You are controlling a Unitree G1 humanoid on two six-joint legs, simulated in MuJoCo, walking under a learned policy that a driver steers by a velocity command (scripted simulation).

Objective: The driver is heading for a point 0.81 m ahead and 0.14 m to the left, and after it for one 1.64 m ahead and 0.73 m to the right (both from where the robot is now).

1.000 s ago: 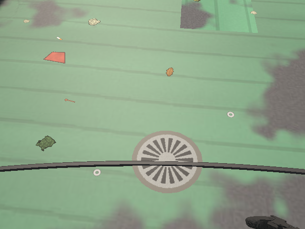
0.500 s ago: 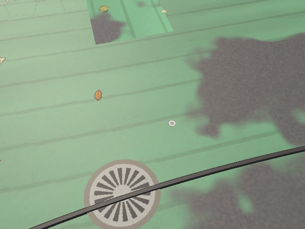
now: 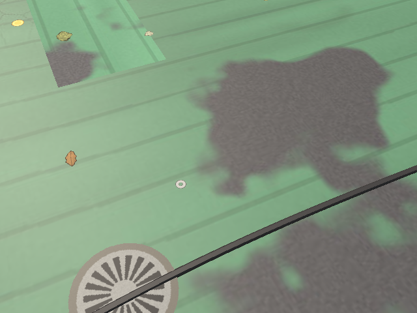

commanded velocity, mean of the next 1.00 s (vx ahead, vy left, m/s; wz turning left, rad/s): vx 0.38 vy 0.00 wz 0.16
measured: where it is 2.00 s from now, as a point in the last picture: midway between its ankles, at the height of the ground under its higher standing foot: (174, 206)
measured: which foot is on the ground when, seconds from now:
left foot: down 0.00-0.44, up 0.46-0.90, down 0.92-1.00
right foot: down 0.00-0.00, up 0.02-0.40, down 0.42-0.94, up 0.96-1.00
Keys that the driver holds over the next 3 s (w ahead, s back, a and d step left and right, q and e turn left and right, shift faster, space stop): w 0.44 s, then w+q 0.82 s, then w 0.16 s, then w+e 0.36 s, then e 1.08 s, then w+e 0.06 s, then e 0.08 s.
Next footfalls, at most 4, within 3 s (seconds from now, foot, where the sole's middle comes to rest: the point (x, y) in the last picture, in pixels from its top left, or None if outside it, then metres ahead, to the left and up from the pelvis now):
0.42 right None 0.15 -0.12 -0.77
0.92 left None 0.46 0.07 -0.77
1.48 right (204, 219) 0.82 0.04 -0.77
1.96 left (141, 178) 0.99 0.29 -0.77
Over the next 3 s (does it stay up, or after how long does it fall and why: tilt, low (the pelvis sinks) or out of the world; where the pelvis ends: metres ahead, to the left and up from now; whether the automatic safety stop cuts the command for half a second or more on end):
stays up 0.92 0.18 0.01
